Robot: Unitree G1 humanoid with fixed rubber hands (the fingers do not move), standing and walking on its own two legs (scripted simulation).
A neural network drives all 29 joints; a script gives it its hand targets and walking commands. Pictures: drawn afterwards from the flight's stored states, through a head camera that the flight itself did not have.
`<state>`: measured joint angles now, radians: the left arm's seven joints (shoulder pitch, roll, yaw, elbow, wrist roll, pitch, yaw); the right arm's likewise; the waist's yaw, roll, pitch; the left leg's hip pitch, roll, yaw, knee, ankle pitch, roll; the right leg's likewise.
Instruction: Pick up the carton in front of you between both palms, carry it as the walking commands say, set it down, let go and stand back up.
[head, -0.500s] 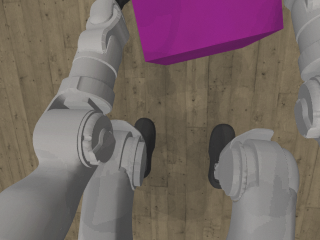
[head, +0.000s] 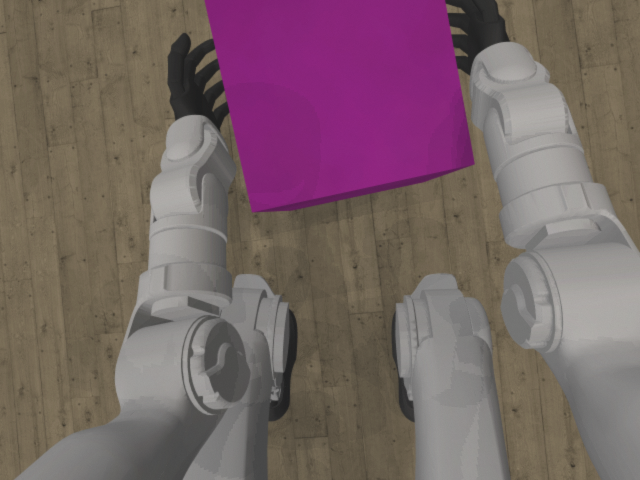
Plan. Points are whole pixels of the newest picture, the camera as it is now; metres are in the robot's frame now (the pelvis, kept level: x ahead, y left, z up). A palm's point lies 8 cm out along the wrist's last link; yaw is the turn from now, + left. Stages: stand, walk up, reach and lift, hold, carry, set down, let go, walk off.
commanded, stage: reach and lift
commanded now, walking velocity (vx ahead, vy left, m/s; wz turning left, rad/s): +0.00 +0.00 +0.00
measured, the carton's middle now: (341, 113) +0.52 -0.02 -0.17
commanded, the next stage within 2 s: none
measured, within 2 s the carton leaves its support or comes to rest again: neither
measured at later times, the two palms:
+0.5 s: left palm (89, 86) +0.48 +0.13 +0.07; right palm (553, 11) +0.50 -0.16 +0.06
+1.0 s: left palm out of the picture +0.44 +0.14 +0.23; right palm out of the picture +0.44 -0.16 +0.22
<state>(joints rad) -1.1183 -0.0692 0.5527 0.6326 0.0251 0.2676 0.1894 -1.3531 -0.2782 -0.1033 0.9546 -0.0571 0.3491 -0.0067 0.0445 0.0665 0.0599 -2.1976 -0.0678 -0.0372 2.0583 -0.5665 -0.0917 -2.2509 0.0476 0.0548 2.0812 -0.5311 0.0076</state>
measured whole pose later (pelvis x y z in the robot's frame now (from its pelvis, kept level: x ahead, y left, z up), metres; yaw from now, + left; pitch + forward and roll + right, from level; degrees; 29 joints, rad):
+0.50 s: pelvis +0.01 +0.01 +0.11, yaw -1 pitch +42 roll +2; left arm -0.91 -0.15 0.56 0.49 0.19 0.38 0.11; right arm -1.04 -0.08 -0.33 0.72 -0.23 0.43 0.03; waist 0.03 0.03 -0.18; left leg -1.92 -0.06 -0.05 1.67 -0.50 -0.06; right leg -1.95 0.04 0.05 1.68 -0.47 0.01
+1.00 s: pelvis +0.06 +0.01 +0.25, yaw -2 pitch +28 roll +1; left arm -0.58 -0.18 0.47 0.52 0.22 0.34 0.06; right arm -0.63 0.07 -0.35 0.61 -0.25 0.40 0.00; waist 0.02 0.03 -0.22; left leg -1.26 -0.04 -0.07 1.21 -0.45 -0.03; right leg -1.28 0.03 0.04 1.21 -0.43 0.01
